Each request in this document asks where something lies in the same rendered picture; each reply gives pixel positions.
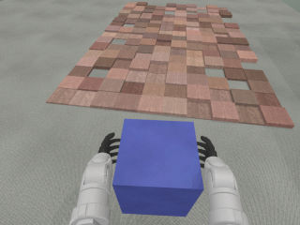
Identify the robot left forearm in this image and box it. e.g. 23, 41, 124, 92
68, 152, 113, 225

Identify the robot left hand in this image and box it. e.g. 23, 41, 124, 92
98, 132, 121, 164

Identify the robot right hand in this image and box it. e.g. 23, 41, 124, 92
197, 136, 218, 168

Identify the robot right forearm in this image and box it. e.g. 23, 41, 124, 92
203, 156, 249, 225

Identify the carton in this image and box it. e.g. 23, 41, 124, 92
112, 118, 204, 217

